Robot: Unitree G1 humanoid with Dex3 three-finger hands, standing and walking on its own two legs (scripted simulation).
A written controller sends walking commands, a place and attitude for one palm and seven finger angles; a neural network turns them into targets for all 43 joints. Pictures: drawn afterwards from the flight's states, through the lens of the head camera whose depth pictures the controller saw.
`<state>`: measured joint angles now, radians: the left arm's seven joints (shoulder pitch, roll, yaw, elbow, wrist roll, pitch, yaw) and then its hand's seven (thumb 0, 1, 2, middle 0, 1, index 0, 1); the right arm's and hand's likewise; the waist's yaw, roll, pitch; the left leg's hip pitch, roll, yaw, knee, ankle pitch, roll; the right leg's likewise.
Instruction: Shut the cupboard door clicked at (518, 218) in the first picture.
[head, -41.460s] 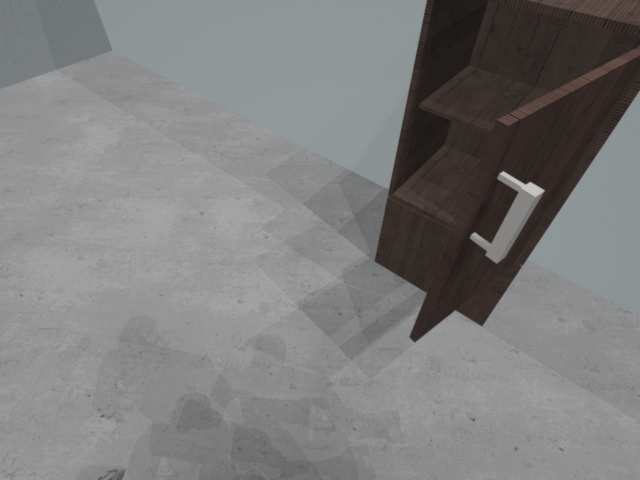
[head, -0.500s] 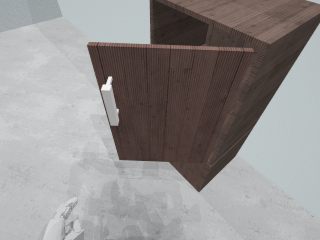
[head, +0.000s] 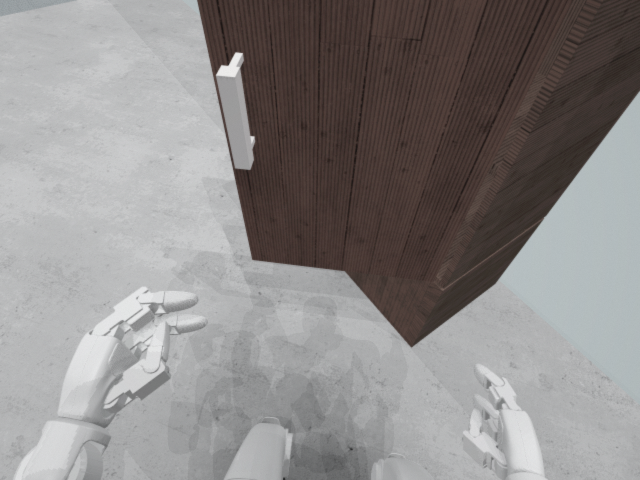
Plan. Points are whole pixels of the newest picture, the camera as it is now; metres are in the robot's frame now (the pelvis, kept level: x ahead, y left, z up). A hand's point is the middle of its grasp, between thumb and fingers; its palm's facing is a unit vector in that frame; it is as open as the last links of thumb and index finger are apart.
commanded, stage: raise the hand and make a fist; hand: left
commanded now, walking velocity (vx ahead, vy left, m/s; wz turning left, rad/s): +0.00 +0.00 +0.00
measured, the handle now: (241, 113) +0.56 +0.18 +0.14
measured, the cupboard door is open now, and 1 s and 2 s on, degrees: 47 47 47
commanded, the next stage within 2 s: bring the fist close to the handle in 1.30 s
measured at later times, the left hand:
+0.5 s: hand (135, 331) +0.24 +0.22 +0.10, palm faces -0.01 -1.00 -0.03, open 3.2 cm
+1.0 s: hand (133, 297) +0.26 +0.22 +0.14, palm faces -0.02 -1.00 -0.05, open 3.1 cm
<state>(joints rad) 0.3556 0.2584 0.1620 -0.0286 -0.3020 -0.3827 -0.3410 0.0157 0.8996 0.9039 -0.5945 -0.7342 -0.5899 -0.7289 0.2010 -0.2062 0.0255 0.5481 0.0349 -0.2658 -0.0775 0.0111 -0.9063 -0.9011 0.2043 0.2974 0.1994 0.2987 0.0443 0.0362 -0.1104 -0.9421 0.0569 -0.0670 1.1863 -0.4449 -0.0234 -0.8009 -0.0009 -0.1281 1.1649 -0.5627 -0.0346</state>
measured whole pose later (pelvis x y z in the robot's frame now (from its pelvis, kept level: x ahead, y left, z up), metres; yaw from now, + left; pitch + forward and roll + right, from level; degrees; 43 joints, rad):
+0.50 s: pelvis +0.02 +0.03 +0.03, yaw -1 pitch +10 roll -3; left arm 0.43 0.25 0.15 -0.13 -0.28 -0.32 -0.24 0.02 0.90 0.90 -1.05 -1.23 -1.05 -1.23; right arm 0.25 -0.24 0.01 0.52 0.02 -0.23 -0.06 0.01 -0.91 -0.90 0.20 0.30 0.20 0.30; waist 0.01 0.03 -0.10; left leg -0.78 0.03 -0.01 1.03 -0.42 0.02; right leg -0.64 -0.03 -0.08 0.98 -0.50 0.02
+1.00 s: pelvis +0.03 +0.03 +0.05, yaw +0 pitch +6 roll -2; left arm 0.34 0.27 0.18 -0.11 -0.30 -0.21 -0.27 0.02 0.90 0.90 -1.30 -1.50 -1.29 -1.50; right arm 0.28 -0.24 0.05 0.54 0.04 -0.22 -0.06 0.01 -0.90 -0.90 0.21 0.30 0.20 0.30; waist 0.02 0.05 -0.07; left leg -0.63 0.03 0.00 0.89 -0.38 0.01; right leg -0.49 -0.02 -0.08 0.85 -0.46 0.01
